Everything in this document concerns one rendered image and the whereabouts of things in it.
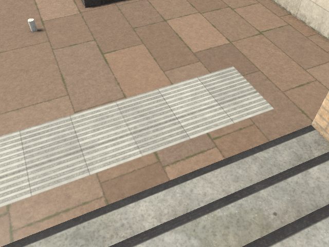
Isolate stairs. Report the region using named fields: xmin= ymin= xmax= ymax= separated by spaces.
xmin=1 ymin=125 xmax=329 ymax=247

